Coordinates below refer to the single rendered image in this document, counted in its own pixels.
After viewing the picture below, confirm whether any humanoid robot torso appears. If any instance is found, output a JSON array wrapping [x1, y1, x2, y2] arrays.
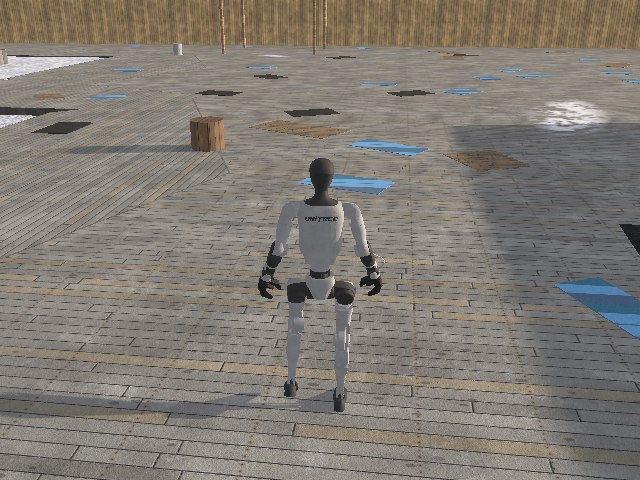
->
[[297, 196, 344, 300]]

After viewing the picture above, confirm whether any robot right hand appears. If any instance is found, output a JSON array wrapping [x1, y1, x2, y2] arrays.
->
[[359, 275, 383, 296]]

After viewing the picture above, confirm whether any robot left shin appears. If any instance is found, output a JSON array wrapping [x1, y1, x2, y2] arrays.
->
[[286, 316, 301, 385]]

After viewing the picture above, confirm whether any right robot forearm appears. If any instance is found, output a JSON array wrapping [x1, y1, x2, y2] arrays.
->
[[360, 241, 380, 279]]

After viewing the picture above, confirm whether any robot right upper arm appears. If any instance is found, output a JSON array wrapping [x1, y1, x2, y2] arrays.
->
[[342, 202, 370, 257]]

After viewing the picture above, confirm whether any robot left upper arm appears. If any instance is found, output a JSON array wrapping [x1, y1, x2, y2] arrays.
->
[[272, 201, 301, 257]]

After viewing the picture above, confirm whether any robot left hand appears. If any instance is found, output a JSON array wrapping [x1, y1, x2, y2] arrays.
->
[[258, 276, 281, 299]]

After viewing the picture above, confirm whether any left robot forearm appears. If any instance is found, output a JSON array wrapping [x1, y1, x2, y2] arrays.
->
[[260, 241, 282, 282]]

